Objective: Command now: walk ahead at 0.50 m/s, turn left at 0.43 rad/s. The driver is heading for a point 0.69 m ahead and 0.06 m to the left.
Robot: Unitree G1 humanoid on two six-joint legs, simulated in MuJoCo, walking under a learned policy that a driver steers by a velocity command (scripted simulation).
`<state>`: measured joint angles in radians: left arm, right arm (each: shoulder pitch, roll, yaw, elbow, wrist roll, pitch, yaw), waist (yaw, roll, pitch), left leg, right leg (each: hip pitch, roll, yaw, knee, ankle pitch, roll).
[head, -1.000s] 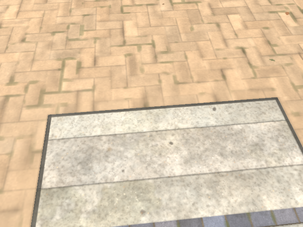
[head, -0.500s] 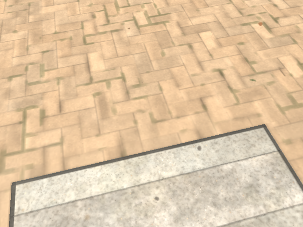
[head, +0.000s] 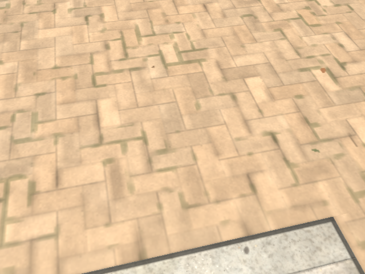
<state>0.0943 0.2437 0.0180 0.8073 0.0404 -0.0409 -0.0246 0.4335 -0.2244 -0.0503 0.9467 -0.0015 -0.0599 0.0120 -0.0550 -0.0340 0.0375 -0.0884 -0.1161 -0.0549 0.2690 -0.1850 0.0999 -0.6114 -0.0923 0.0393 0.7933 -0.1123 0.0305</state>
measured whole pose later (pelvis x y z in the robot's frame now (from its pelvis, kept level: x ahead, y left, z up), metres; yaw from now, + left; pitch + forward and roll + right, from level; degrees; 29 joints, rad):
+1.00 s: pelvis +0.32 +0.01 +0.00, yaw +16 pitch +1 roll +1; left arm 0.29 0.25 0.05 0.87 0.03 0.01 -0.04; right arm 0.29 -0.24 -0.05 0.86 -0.02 -0.04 -0.01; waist 0.00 0.00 -0.04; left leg -0.15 -0.02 0.12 0.26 -0.14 0.06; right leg -0.43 -0.05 -0.02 0.79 -0.31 -0.03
